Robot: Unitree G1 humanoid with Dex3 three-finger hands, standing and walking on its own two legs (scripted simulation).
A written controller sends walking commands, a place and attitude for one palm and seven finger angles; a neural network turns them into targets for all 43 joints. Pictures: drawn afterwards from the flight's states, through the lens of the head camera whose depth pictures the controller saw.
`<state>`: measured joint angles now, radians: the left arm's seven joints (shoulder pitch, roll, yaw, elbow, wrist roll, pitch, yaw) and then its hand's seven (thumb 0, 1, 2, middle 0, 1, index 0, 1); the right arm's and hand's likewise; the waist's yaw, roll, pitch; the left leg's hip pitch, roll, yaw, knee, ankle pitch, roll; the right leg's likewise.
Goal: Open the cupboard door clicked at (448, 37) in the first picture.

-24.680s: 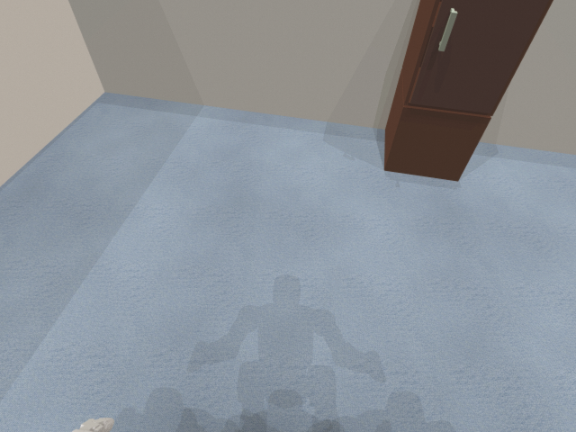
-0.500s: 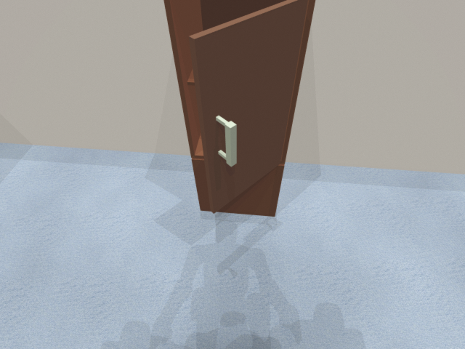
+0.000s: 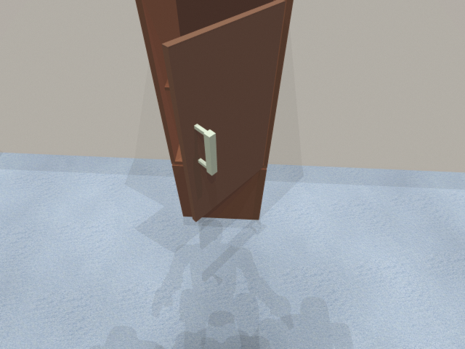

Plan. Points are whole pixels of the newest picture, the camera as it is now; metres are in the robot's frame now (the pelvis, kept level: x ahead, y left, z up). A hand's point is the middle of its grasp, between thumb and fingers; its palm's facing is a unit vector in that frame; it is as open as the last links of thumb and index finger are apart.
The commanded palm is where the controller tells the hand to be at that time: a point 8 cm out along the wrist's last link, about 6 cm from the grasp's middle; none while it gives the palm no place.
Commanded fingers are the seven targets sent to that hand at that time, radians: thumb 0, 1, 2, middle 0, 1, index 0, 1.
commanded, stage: look to check the result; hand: left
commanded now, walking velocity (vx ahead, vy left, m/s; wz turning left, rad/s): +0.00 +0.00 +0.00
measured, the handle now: (205, 150) +0.57 +0.09 -0.02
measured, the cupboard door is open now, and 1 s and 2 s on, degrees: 49 49 49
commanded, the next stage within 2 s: walk to a spot facing it in 0.44 s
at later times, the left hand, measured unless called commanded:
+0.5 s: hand out of the picture -0.01 +0.20 -0.17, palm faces +0.01 -0.97 -0.25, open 7.4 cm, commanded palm none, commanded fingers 0.00 0.90 0.90 -0.20 -0.30 -0.20 -0.30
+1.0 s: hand out of the picture +0.04 +0.19 -0.18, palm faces -0.13 -0.95 -0.28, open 7.4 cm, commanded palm none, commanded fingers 0.00 0.90 0.90 -0.20 -0.30 -0.20 -0.30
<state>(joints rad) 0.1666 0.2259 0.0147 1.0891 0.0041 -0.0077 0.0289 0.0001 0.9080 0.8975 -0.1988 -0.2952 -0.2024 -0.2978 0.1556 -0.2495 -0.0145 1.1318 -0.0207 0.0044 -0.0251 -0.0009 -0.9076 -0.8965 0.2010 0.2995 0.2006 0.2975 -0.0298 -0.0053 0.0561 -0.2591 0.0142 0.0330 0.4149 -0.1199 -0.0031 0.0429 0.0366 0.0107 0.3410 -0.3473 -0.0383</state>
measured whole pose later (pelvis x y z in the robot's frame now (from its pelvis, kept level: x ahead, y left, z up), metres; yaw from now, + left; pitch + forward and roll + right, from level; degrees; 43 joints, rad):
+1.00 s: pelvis -0.02 -0.01 -0.02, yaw -13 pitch +0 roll +2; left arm 0.26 0.20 0.08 1.00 0.02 0.05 -0.01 0.00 0.91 0.90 -0.20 -0.29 -0.20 -0.30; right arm 0.18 -0.22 -0.07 1.00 -0.03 0.04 -0.04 0.00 -0.91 -0.90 0.20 0.30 0.20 0.30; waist 0.02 0.02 0.10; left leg -0.40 0.13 0.21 0.66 -0.28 -0.03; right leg -0.25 0.03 0.00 0.69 -0.45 -0.06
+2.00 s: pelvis +0.00 -0.01 -0.01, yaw -49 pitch +1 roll +1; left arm 0.13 0.24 0.06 0.87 0.02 0.05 0.00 0.00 0.91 0.90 -0.20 -0.30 -0.20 -0.30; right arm 0.23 -0.26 -0.06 0.90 -0.01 0.04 -0.03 0.00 -0.91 -0.90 0.20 0.30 0.20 0.30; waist -0.03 -0.02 0.12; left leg -0.40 0.05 0.05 0.84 -0.44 -0.07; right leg -0.32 0.02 0.08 0.58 -0.27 -0.01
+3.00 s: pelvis +0.10 -0.30 +0.00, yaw -80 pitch +2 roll +0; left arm 0.13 0.22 0.07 0.96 0.03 0.01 -0.05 0.01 0.91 0.90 -0.19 -0.29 -0.19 -0.30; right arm 0.37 -0.17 -0.03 1.03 -0.04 -0.07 -0.01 0.00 -0.92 -0.90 0.20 0.30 0.20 0.30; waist -0.03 -0.02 0.06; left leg -0.10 0.10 0.21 0.37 -0.29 -0.03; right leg -0.54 -0.09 -0.08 0.80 -0.22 -0.01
